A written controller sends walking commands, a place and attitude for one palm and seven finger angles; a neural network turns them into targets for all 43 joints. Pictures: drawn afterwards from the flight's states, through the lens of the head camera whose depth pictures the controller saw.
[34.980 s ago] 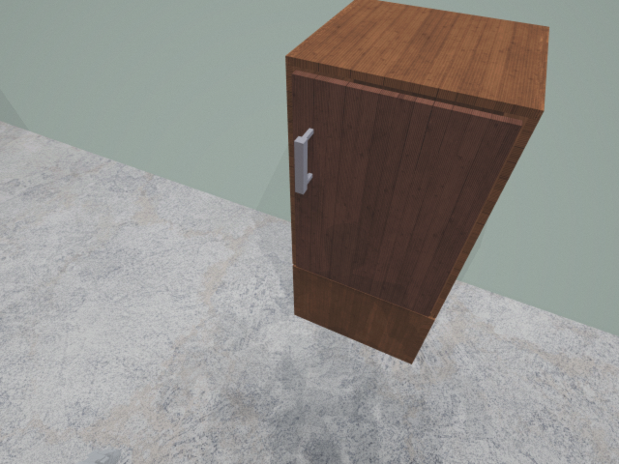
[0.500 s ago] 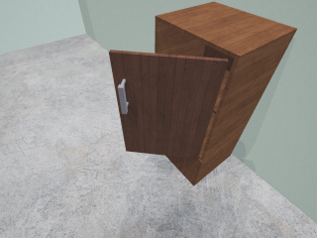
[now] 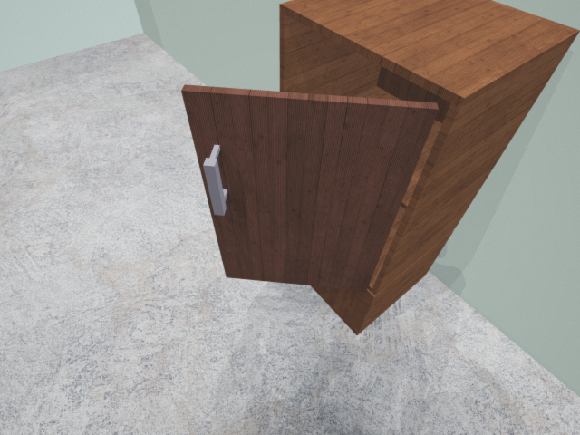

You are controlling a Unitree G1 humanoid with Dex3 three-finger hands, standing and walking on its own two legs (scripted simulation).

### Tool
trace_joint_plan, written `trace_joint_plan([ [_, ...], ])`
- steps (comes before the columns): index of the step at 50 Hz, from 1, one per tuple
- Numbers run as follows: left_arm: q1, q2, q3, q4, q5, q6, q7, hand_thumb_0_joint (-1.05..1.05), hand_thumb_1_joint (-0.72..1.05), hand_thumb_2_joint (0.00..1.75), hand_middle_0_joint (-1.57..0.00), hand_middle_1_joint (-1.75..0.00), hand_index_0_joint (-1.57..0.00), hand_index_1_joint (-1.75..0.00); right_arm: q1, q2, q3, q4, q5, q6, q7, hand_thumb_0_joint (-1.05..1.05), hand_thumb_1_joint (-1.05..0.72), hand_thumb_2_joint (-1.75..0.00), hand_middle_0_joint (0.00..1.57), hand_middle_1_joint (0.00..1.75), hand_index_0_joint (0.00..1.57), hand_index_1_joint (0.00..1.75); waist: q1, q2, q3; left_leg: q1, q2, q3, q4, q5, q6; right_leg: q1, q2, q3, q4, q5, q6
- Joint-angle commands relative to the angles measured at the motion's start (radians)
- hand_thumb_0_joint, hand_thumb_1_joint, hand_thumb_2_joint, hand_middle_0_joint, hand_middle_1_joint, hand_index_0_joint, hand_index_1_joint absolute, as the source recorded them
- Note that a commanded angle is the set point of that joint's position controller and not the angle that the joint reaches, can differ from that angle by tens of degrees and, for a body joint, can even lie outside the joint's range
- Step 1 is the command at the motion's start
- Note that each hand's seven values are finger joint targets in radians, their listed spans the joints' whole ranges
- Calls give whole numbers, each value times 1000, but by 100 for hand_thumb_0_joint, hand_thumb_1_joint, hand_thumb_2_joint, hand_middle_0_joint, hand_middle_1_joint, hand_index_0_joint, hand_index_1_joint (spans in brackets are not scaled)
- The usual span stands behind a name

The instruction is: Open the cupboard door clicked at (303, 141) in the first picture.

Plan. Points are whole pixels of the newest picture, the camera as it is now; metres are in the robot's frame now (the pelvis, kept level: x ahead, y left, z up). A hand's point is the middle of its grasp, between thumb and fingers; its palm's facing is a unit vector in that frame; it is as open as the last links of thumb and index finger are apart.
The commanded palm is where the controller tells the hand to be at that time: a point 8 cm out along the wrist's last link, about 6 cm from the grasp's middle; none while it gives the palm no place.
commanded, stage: come to a stop and stand still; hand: left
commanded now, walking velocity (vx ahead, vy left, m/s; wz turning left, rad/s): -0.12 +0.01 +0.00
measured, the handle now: (218, 181) +0.54 +0.17 +0.00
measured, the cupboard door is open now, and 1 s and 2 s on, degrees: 46 46 46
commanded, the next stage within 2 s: look again from close up in 0.66 s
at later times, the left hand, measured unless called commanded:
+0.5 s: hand out of the picture +0.00 +0.17 -0.16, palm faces +0.04 -0.98 -0.21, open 7.2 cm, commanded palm none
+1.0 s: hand out of the picture -0.06 +0.15 -0.16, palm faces +0.03 -0.98 -0.20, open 7.4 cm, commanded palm none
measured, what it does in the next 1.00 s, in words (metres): stands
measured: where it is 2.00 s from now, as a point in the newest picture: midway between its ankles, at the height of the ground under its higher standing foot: outside the picture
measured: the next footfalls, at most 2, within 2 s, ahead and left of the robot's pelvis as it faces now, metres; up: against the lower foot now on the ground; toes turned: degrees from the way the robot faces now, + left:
none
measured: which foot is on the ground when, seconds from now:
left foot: down 0.00-1.00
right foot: down 0.00-1.00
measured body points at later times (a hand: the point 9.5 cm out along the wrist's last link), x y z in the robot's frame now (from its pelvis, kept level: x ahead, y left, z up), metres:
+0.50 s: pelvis -0.03 -0.01 +0.01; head -0.03 -0.01 +0.46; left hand +0.00 +0.22 -0.14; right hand -0.03 -0.23 -0.15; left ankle -0.07 +0.09 -0.73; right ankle +0.01 -0.12 -0.73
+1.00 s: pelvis -0.04 +0.00 +0.00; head -0.05 -0.03 +0.45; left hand -0.06 +0.21 -0.15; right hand -0.05 -0.20 -0.17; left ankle -0.07 +0.09 -0.73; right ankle +0.01 -0.12 -0.73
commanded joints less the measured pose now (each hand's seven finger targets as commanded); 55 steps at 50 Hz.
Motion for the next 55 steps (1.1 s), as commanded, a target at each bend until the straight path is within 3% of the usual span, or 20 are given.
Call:
trace_joint_plan([
  [1,92,85,14,-42,-2,-5,2,0,90,90,-20,-30,-20,-30,71,-121,-48,-41,0,-2,-16,0,-90,-90,20,30,20,30,4,-43,-68,-100,119,-74,-19,606,2,121,-113,113,15,696,-60],
  [3,82,101,18,-56,-2,-6,7,0,90,90,-20,-30,-20,-30,68,-122,-53,-47,1,2,-10,0,-90,-90,20,30,20,30,5,-61,-134,-89,102,-61,21,544,-4,138,-139,131,14,718,-77],
  [5,51,107,15,-71,-2,-3,7,0,90,90,-20,-30,-20,-30,58,-113,-52,-51,1,6,-4,0,-90,-90,20,30,20,30,-3,-61,-151,-77,95,-63,15,448,-8,114,-150,141,-14,639,-88],
  [8,-7,91,5,-87,-3,3,7,0,90,90,-20,-30,-20,-30,30,-112,-43,-51,-6,6,2,0,-90,-90,20,30,20,30,-5,-41,-95,-85,118,-93,-72,391,-1,64,-105,122,-56,411,-56],
  [11,-20,80,-2,-85,-2,4,3,0,90,90,-20,-30,-20,-30,-9,-122,-36,-56,-10,-2,6,0,-90,-90,20,30,20,30,9,29,-42,-131,140,-118,-155,354,14,77,-65,103,-82,273,-32],
  [20,-1,95,-13,-49,-4,-8,-5,0,90,90,-20,-30,-20,-30,0,-134,-18,-39,-12,-1,20,0,-90,-90,20,30,20,30,8,1,25,-160,106,-108,-227,81,2,66,-71,137,-242,41,-30],
  [37,110,56,-32,27,-7,-24,-1,0,90,90,-20,-30,-20,-30,99,-105,1,15,-5,-5,17,0,-90,-90,20,30,20,30,3,-8,25,-145,102,-95,-239,87,0,79,-64,123,-275,43,-28],
  [38,169,90,-40,70,4,-44,38,0,90,90,-20,-30,-20,-30,-42,-161,-1,-57,-3,-26,27,0,-90,-90,20,30,20,30,39,109,24,-177,134,-43,-53,247,-28,69,-124,135,-141,448,-28],
  [39,157,137,-28,44,-6,-46,29,0,90,90,-20,-30,-20,-30,38,-105,-6,-87,-1,-14,23,0,-90,-90,20,30,20,30,-10,141,-124,-140,67,-76,-64,71,-33,112,-148,190,-174,271,-56],
  [40,118,127,-30,35,-3,-45,19,0,90,90,-20,-30,-20,-30,81,-101,-5,-79,1,-16,23,0,-90,-90,20,30,20,30,-28,119,-134,-117,81,-94,-103,97,-23,63,-125,176,-156,101,-70],
  [41,95,108,-34,28,-3,-42,11,0,90,90,-20,-30,-20,-30,95,-101,-3,-83,-8,-19,24,0,-90,-90,20,30,20,30,-22,123,-105,-121,100,-107,-109,118,-9,27,-93,142,-154,26,-65],
  [44,93,50,-43,41,-2,-34,0,0,90,90,-20,-30,-20,-30,111,-112,-2,-91,-5,-19,20,0,-90,-90,20,30,20,30,-15,5,18,-212,117,-139,-172,95,12,8,-57,116,-156,8,-47],
  [46,91,46,-44,48,-3,-30,-2,0,90,90,-20,-30,-20,-30,114,-113,1,-89,-7,-19,20,0,-90,-90,20,30,20,30,-11,4,57,-232,115,-147,-204,59,17,2,-52,113,-158,-6,-45],
  [49,101,40,-42,47,-5,-30,-3,0,90,90,-20,-30,-20,-30,113,-125,3,-87,-8,-21,20,0,-90,-90,20,30,20,30,-4,16,70,-238,109,-144,-228,41,17,13,-49,121,-155,20,-43],
  [50,100,42,-41,48,-5,-31,-3,0,90,90,-20,-30,-20,-30,113,-124,4,-84,-8,-21,20,0,-90,-90,20,30,20,30,-5,-8,72,-231,107,-138,-225,47,17,13,-51,125,-160,24,-43],
  [55,82,50,-35,45,-7,-33,-2,0,90,90,-20,-30,-20,-30,115,-125,7,-64,-9,-25,20,0,-90,-90,20,30,20,30,-6,-11,56,-188,103,-125,-226,119,14,29,-58,127,-162,76,-43],
])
